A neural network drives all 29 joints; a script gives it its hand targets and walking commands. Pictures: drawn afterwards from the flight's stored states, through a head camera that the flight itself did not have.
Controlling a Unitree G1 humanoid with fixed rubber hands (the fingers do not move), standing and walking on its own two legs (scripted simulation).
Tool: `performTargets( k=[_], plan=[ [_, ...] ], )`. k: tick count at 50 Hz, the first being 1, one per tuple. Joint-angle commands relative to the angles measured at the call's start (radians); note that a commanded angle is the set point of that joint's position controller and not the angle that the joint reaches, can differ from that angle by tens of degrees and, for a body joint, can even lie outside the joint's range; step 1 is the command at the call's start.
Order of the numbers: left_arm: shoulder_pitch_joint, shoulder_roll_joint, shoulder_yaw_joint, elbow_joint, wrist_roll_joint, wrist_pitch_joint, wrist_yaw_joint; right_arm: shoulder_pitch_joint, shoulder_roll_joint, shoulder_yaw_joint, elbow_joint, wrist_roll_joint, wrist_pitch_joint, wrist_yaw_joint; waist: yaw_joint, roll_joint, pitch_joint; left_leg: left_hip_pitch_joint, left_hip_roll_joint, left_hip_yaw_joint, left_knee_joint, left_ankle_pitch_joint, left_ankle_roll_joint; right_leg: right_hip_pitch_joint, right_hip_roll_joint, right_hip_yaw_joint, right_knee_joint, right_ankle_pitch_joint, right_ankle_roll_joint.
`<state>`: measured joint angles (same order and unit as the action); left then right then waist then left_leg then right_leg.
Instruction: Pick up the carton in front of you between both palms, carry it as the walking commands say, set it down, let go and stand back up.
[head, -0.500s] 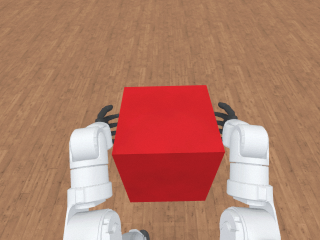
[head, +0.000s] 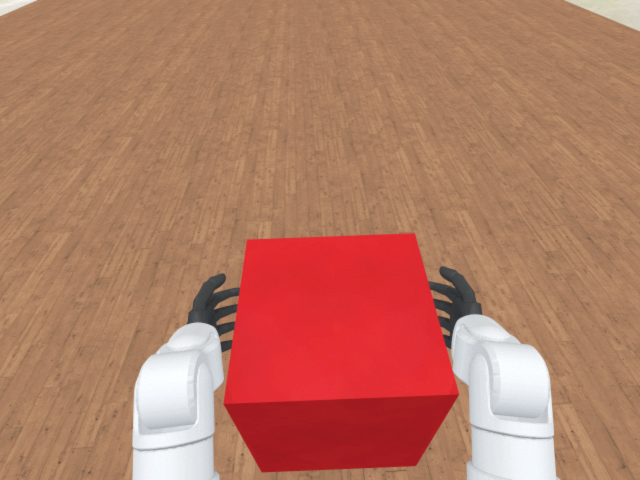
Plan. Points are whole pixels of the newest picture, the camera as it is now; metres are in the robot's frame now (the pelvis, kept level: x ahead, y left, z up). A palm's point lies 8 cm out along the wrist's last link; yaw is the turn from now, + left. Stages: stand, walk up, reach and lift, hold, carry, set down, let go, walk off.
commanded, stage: carry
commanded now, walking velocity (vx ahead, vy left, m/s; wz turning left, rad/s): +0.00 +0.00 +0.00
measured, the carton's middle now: (335, 357) +0.27 +0.00 +0.02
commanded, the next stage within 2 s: none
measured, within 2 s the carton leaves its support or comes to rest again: neither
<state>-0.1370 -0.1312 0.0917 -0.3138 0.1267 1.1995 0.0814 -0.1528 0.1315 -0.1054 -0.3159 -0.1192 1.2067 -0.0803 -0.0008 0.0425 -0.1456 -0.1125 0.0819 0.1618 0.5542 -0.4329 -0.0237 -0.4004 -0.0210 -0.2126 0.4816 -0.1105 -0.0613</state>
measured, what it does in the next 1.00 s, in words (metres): stands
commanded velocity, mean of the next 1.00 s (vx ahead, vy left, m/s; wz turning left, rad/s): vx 0.00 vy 0.00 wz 0.00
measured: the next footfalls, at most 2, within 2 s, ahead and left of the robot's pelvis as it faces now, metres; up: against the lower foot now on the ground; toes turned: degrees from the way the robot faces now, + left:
none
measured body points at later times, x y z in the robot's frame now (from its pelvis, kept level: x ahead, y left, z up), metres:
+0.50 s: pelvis +0.04 +0.01 +0.00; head +0.01 +0.01 +0.45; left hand +0.30 +0.18 +0.08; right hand +0.32 -0.13 +0.08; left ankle -0.09 +0.10 -0.73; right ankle +0.09 -0.09 -0.73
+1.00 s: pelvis -0.01 +0.02 +0.00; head -0.05 +0.02 +0.45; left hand +0.25 +0.19 +0.08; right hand +0.27 -0.12 +0.08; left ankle -0.09 +0.10 -0.73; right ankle +0.09 -0.09 -0.73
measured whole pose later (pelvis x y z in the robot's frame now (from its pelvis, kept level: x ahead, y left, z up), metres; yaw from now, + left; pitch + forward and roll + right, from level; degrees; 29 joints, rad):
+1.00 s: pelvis -0.01 +0.02 +0.00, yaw +3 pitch +1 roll +0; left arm -0.14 -0.13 0.11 -0.25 0.14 1.21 0.08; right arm -0.15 0.13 -0.11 -0.25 -0.14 1.21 -0.07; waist 0.00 0.01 -0.14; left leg -0.15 0.04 0.17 0.56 -0.43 0.02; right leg -0.41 -0.09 -0.20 0.54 -0.14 -0.03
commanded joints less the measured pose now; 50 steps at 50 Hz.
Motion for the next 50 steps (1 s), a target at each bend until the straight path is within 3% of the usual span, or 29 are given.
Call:
performTargets(
  k=[1,3,5,8,12,20,23,38,50],
  plan=[
    [-0.411,-0.857,-0.659,0.013,-0.392,0.024,-0.253,-0.436,0.826,0.707,-0.033,0.399,0.041,0.254,-0.005,-0.216,-0.234,-0.205,0.012,-0.038,0.018,-0.024,-0.035,0.441,-0.319,0.342,-0.093,0.67,-0.098],
    [-0.431,-0.882,-0.654,0.035,-0.392,0.023,-0.254,-0.467,0.858,0.714,-0.012,0.411,0.038,0.258,-0.009,-0.157,-0.238,-0.111,0.012,-0.051,-0.167,0.05,-0.026,0.395,-0.253,0.262,-0.089,0.58,-0.05],
    [-0.452,-0.909,-0.656,0.031,-0.395,0.016,-0.254,-0.486,0.894,0.725,-0.008,0.419,0.029,0.262,-0.002,-0.122,-0.249,-0.052,0.049,-0.059,-0.171,0.237,-0.024,0.379,-0.201,0.185,-0.025,0.552,-0.004],
    [-0.479,-0.925,-0.675,-0.01,-0.413,0.006,-0.25,-0.483,0.917,0.72,-0.02,0.426,0.016,0.259,0.002,-0.051,-0.296,-0.026,0.072,-0.056,-0.082,0.49,-0.025,0.369,-0.175,0.15,0.041,0.628,-0.008],
    [-0.474,-0.924,-0.69,-0.029,-0.418,0.005,-0.248,-0.452,0.913,0.708,-0.021,0.412,0.01,0.255,-0.001,-0.054,-0.305,-0.038,0.065,-0.051,-0.058,0.52,-0.022,0.363,-0.164,0.133,0.076,0.681,-0.02],
    [-0.488,-0.921,-0.709,-0.053,-0.425,0.003,-0.253,-0.436,0.911,0.7,-0.023,0.4,0.003,0.258,0.0,0.007,-0.246,0.004,0.1,-0.056,-0.039,0.733,0.004,0.22,-0.126,0.091,0.121,0.414,0.003],
    [-0.493,-0.919,-0.711,-0.056,-0.427,0.004,-0.255,-0.443,0.91,0.7,-0.029,0.4,0.003,0.26,0.0,0.005,-0.228,-0.021,0.099,-0.053,-0.036,0.701,0.012,0.217,-0.125,0.09,0.124,0.376,0.007],
    [-0.496,-0.904,-0.688,-0.026,-0.408,0.021,-0.255,-0.478,0.899,0.705,-0.018,0.411,0.02,0.269,0.001,-0.031,-0.149,-0.126,0.079,-0.079,-0.107,0.301,0.036,0.214,-0.15,0.123,0.046,0.197,0.016],
    [-0.477,-0.941,-0.699,0.027,-0.395,-0.008,-0.273,-0.446,0.941,0.71,0.041,0.383,-0.012,0.275,0.002,-0.035,-0.116,-0.165,0.074,-0.094,-0.133,0.207,0.051,0.186,-0.151,0.125,0.012,0.109,0.029]
  ],
)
